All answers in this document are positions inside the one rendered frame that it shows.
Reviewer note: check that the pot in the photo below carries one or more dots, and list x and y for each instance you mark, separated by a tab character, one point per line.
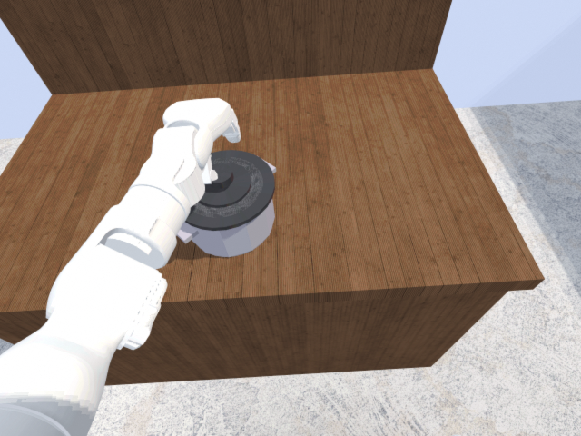
235	241

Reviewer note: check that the lid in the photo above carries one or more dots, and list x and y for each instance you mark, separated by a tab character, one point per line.
242	201

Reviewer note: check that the left robot hand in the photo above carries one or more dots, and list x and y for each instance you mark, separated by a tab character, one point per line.
216	114

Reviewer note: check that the robot left upper arm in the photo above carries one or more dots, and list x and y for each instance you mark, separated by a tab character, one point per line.
52	381

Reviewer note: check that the table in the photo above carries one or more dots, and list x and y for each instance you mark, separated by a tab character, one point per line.
390	239

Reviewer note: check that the knob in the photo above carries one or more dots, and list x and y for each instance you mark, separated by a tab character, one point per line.
225	176

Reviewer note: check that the robot left forearm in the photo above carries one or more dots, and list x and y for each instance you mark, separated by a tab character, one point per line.
144	225

